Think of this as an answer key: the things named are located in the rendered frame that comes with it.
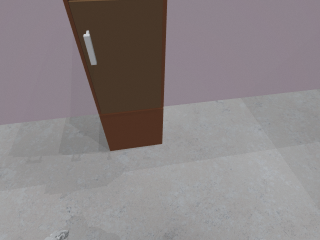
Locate left robot hand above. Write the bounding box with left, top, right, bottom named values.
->
left=44, top=230, right=69, bottom=240

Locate handle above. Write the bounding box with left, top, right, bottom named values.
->
left=83, top=30, right=97, bottom=65

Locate cupboard door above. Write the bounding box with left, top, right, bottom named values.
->
left=68, top=0, right=163, bottom=114

